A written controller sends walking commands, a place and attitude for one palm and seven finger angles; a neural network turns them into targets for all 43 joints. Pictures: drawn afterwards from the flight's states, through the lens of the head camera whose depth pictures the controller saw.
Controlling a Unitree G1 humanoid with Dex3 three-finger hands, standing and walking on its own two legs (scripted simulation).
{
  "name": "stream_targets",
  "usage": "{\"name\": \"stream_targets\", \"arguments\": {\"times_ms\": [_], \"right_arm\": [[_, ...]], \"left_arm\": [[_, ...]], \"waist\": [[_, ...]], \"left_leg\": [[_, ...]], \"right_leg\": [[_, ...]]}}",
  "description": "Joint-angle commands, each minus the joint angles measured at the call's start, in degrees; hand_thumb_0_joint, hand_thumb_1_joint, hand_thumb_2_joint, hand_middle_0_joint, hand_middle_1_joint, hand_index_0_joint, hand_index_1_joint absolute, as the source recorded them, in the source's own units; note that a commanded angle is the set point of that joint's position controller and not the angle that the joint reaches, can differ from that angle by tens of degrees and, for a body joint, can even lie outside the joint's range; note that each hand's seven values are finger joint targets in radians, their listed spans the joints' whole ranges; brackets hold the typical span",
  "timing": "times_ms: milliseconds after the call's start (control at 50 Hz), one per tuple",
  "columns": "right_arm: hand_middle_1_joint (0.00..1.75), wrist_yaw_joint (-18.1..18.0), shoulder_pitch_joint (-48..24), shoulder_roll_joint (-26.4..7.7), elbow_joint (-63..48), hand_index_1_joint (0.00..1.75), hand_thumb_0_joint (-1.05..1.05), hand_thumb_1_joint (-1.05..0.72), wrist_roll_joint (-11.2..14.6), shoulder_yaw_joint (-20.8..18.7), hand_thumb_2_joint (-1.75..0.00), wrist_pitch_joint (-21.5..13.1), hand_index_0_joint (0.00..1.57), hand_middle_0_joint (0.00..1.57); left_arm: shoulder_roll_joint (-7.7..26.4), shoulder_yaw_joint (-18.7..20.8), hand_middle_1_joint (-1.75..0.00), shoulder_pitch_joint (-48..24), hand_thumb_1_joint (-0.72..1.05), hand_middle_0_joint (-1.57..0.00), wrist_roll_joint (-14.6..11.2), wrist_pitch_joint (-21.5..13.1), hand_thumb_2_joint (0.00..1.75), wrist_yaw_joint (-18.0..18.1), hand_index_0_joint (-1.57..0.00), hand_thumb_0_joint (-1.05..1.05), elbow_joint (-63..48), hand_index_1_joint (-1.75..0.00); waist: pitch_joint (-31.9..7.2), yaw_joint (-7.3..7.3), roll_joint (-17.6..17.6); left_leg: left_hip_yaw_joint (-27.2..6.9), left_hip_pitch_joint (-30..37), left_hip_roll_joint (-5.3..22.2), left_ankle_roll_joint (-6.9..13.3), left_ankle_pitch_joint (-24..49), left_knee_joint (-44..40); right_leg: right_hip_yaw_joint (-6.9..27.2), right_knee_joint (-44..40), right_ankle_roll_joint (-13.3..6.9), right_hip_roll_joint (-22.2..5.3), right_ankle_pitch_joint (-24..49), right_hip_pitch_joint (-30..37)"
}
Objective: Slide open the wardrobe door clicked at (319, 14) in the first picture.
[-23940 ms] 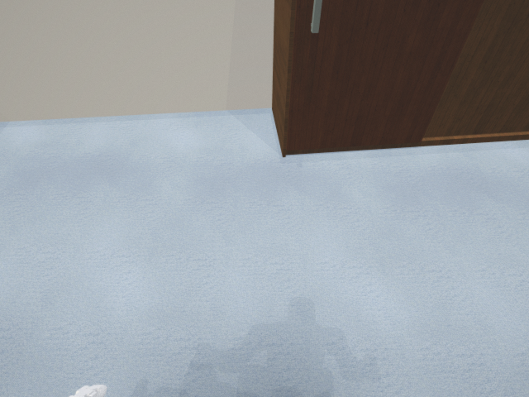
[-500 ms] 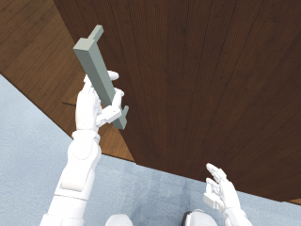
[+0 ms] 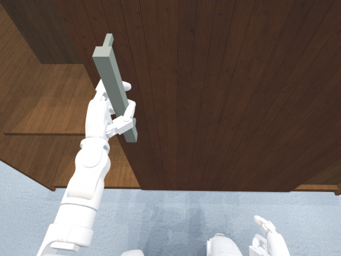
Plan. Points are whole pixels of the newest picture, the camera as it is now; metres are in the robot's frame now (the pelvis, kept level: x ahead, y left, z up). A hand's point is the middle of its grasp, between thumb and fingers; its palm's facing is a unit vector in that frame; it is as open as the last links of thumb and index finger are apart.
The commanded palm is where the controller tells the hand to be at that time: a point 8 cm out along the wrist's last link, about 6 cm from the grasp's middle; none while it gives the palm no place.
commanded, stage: step sideways, sliding the door along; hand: left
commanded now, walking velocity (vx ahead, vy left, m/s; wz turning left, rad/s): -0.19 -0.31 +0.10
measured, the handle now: (122, 97) +0.42 +0.16 +0.11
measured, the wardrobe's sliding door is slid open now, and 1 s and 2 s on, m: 0.53 0.64 0.64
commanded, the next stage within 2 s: stop walking and hold the door there in 0.82 s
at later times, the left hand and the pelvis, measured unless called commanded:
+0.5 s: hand (184, 114) +0.38 +0.02 +0.11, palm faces +0.34 -0.94 -0.07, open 6.5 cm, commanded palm +0.36 -0.01 +0.11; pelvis -0.05 -0.20 -0.01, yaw +2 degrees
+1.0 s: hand (183, 111) +0.40 +0.02 +0.10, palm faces +0.63 -0.74 -0.23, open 7.3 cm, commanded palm +0.35 +0.03 +0.09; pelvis +0.05 -0.36 -0.01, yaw +7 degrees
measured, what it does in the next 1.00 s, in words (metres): steps to the right: right foot, then left foot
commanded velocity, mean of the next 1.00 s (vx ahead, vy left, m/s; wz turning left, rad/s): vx -0.03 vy -0.23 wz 0.03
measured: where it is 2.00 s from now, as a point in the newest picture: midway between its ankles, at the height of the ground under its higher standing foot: outside the picture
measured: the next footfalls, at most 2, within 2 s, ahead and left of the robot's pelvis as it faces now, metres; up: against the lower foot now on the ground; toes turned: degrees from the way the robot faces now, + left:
right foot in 0.12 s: +0.05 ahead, -0.23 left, +0.00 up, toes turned -4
left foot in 0.32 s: -0.01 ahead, -0.01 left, +0.00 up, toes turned +11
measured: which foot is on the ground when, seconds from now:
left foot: down 0.00-0.12, up 0.14-0.30, down 0.32-0.60, up 0.62-0.74, down 0.76-1.00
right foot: up 0.00-0.10, down 0.12-0.32, up 0.34-0.58, down 0.60-0.76, up 0.78-1.00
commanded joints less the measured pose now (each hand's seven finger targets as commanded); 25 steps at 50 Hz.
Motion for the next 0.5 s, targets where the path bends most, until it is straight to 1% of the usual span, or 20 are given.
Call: {"name": "stream_targets", "arguments": {"times_ms": [0,40,60,80,100,120,140,160,180,200,240,260,280,300,320,340,360,380,440,480], "right_arm": [[0.3,-0.52,-1.76,-9.13,-6.7,0.3,0.0,-0.9,1.07,-3.06,-0.9,-3.07,0.2,0.2],[0.3,-0.14,-1.58,-9.18,-6.28,0.3,0.0,-0.9,1.88,-2.89,-0.9,-3.77,0.2,0.2],[0.3,0.17,-2.46,-7.76,-6.84,0.3,0.0,-0.9,2.68,-2.3,-0.9,-4.18,0.2,0.2],[0.3,0.16,-3.53,-6.39,-7.32,0.3,0.0,-0.9,3.21,-1.81,-0.9,-4.43,0.2,0.2],[0.3,-0.43,-5.77,-3.82,-7.96,0.3,0.0,-0.9,3.12,-0.96,-0.9,-4.39,0.2,0.2],[0.3,-1.82,-5.63,-5.63,-7.62,0.3,0.0,-0.9,2.61,-2.26,-0.9,-4.02,0.2,0.2],[0.3,-2.91,-6.61,-7.17,-6.01,0.3,0.0,-0.9,1.96,-2.59,-0.9,-3.77,0.2,0.2],[0.3,-3.42,-5.86,-5.28,-5.13,0.3,0.0,-0.9,1.92,-1.12,-0.9,-3.96,0.2,0.2],[0.3,-3.66,-5.35,-5.6,-3.95,0.3,0.0,-0.9,1.7,-0.54,-0.9,-3.82,0.2,0.2],[0.3,-3.97,-4.41,-6.32,-3.09,0.3,0.0,-0.9,1.61,-0.63,-0.9,-3.44,0.2,0.2],[0.3,-4.61,-2.44,-7.88,-2.14,0.3,0.0,-0.9,1.5,-1.17,-0.9,-2.65,0.2,0.2],[0.3,-4.86,-1.2,-8.66,-2.5,0.3,0.0,-0.9,1.29,-1.69,-0.9,-2.39,0.2,0.2],[0.3,-4.41,-1.5,-11.97,-3.77,0.3,0.0,-0.9,1.16,-2.94,-0.9,-2.52,0.2,0.2],[0.3,-2.82,-2.03,-10.06,-3.61,0.3,0.0,-0.9,1.24,-2.33,-0.9,-2.41,0.2,0.2],[0.3,-2.21,-3.0,-8.85,-3.14,0.3,0.0,-0.9,1.43,-2.1,-0.9,-2.81,0.2,0.2],[0.3,-1.77,-4.26,-9.03,-3.45,0.3,0.0,-0.9,1.2,-2.14,-0.9,-3.17,0.2,0.2],[0.3,-1.1,-4.59,-9.17,-2.58,0.3,0.0,-0.9,1.54,-2.09,-0.9,-3.14,0.2,0.2],[0.3,-0.86,-3.12,-10.23,-1.8,0.3,0.0,-0.9,1.97,-2.71,-0.9,-2.58,0.2,0.2],[0.3,-1.2,-2.05,-11.02,-3.14,0.3,0.0,-0.9,2.5,-2.78,-0.9,-1.55,0.2,0.2],[0.3,-1.22,-2.43,-10.15,-4.14,0.3,0.0,-0.9,3.08,-2.06,-0.9,-1.67,0.2,0.2]], "left_arm": [[6.31,-0.53,-1.4,-24.47,0.9,-0.45,1.75,-5.93,0.9,-2.12,-0.45,0.0,-13.7,-1.4],[7.21,-0.85,-1.4,-25.0,0.9,-0.45,2.14,-6.5,0.9,-2.2,-0.45,0.0,-13.34,-1.4],[5.73,-2.62,-1.4,-26.39,0.9,-0.45,1.81,-6.93,0.9,-2.19,-0.45,0.0,-14.82,-1.4],[7.51,-2.17,-1.4,-27.77,0.9,-0.45,2.09,-7.15,0.9,-1.76,-0.45,0.0,-15.52,-1.4],[9.41,-1.53,-1.4,-29.89,0.9,-0.45,2.17,-7.33,0.9,-0.95,-0.45,0.0,-15.69,-1.4],[12.09,1.81,-1.4,-26.78,0.9,-0.45,1.37,-5.64,0.9,-0.4,-0.45,0.0,-12.55,-1.4],[14.64,4.51,-1.4,-27.76,0.9,-0.45,1.23,-4.5,0.9,0.54,-0.45,0.0,-11.99,-1.4],[10.58,1.72,-1.4,-31.06,0.9,-0.45,1.03,-4.71,0.9,0.62,-0.45,0.0,-14.0,-1.4],[9.78,1.98,-1.4,-33.47,0.9,-0.45,0.8,-5.02,0.9,1.03,-0.45,0.0,-13.24,-1.4],[11.17,3.72,-1.4,-33.76,0.9,-0.45,0.69,-4.91,0.9,1.48,-0.45,0.0,-10.86,-1.4],[11.44,3.49,-1.4,-36.7,0.9,-0.45,0.04,-4.88,0.9,1.4,-0.45,0.0,-8.89,-1.4],[9.64,1.73,-1.4,-38.48,0.9,-0.45,-0.49,-5.11,0.9,0.83,-0.45,0.0,-8.22,-1.4],[6.68,-0.93,-1.4,-40.31,0.9,-0.45,-1.42,-4.87,0.9,-0.19,-0.45,0.0,-8.73,-1.4],[4.25,-3.73,-1.4,-42.9,0.9,-0.45,-0.94,-4.71,0.9,-1.47,-0.45,0.0,-6.74,-1.4],[3.59,-4.21,-1.4,-46.66,0.9,-0.45,-0.56,-4.53,0.9,-2.04,-0.45,0.0,-6.0,-1.4],[1.69,-6.84,-1.4,-51.52,0.9,-0.45,-1.17,-4.89,0.9,-2.53,-0.45,0.0,-9.25,-1.4],[2.38,-7.13,-1.4,-53.46,0.9,-0.45,-0.53,-4.65,0.9,-2.59,-0.45,0.0,-7.86,-1.4],[2.23,-7.05,-1.4,-51.95,0.9,-0.45,-0.44,-3.6,0.9,-2.54,-0.45,0.0,-3.04,-1.4],[-0.43,-8.99,-1.4,-53.78,0.9,-0.45,-1.1,-2.65,0.9,-2.74,-0.45,0.0,0.76,-1.4],[-4.1,-11.29,-1.4,-55.27,0.9,-0.45,-2.28,-3.05,0.9,-2.81,-0.45,0.0,0.83,-1.4]], "waist": [[-23.05,-5.01,14.51],[-24.15,-5.39,14.22],[-25.07,-5.0,11.55],[-26.2,-4.5,3.0],[-26.64,-4.17,-9.15],[-30.88,-1.17,-25.81],[-31.87,-1.12,-24.87],[-29.62,-2.6,-19.99],[-29.56,-3.5,-16.76],[-30.05,-3.65,-16.17],[-31.43,-4.85,-14.6],[-32.54,-5.45,-10.69],[-33.28,-4.97,5.32],[-34.05,-3.71,6.6],[-31.97,-3.94,6.5],[-32.19,-4.63,14.55],[-28.84,-4.53,14.39],[-27.7,-4.65,11.9],[-26.82,-5.06,10.54],[-28.34,-5.57,13.69]], "left_leg": [[-3.04,17.4,8.11,8.11,44.53,-1.27],[-0.56,16.5,4.24,5.77,40.11,2.66],[-0.5,14.43,2.17,7.52,35.2,5.72],[0.92,7.9,-2.15,9.95,19.63,11.77],[1.13,-5.45,-6.12,8.31,-9.0,19.16],[-3.4,-9.29,-10.27,3.08,-20.24,29.5],[-7.23,-10.84,-10.03,3.5,-22.3,33.67],[-7.66,-14.07,-9.92,3.74,-21.6,31.31],[-6.38,-14.26,-9.88,3.66,-20.35,24.54],[-4.65,-12.34,-9.95,3.58,-16.73,17.52],[-3.23,-2.79,-8.87,4.07,-3.16,3.14],[-6.0,9.62,-4.74,5.99,10.43,-3.78],[-24.03,22.89,10.5,12.67,36.85,-4.73],[-29.96,27.37,19.01,17.29,48.26,-4.51],[-27.53,29.26,18.2,17.42,46.95,-3.05],[-26.69,29.47,17.58,17.91,46.51,-1.54],[-21.89,26.38,15.99,17.52,43.25,-1.46],[-18.58,23.46,13.82,16.58,39.21,-1.45],[-10.64,15.11,10.05,14.11,32.23,-1.8],[-7.19,13.65,7.75,12.29,30.84,0.57]], "right_leg": [[-5.31,-15.94,0.59,2.61,0.32,5.56],[-7.28,-26.48,0.82,3.35,9.75,11.48],[-7.37,-32.43,0.55,2.28,16.27,15.8],[-3.96,-34.34,-1.11,-2.11,32.33,21.41],[2.89,-30.03,-5.17,-11.46,53.32,28.07],[6.0,-26.94,-8.03,-13.8,53.37,26.89],[6.9,-25.64,-10.86,-15.58,51.52,26.83],[5.99,-23.48,-12.27,-15.78,54.95,29.59],[4.11,-22.36,-11.86,-15.11,56.99,31.66],[2.63,-20.98,-11.18,-13.98,56.92,32.15],[0.72,-17.34,-9.58,-12.37,48.79,27.42],[-0.5,-12.87,-6.96,-10.32,39.09,17.46],[-2.52,-5.49,-1.9,-3.43,14.65,-0.35],[2.19,3.36,-1.13,-1.24,-7.34,-6.49],[3.19,7.81,-1.63,-1.84,-5.76,-10.72],[4.18,8.72,-1.59,-3.51,-5.65,-13.13],[4.18,8.48,-1.63,-4.85,-2.89,-13.09],[3.01,7.05,-1.58,-4.66,-0.33,-11.1],[-1.92,-3.08,-1.54,-3.31,1.7,-0.07],[-5.26,-10.85,-1.49,-0.99,2.49,7.21]]}}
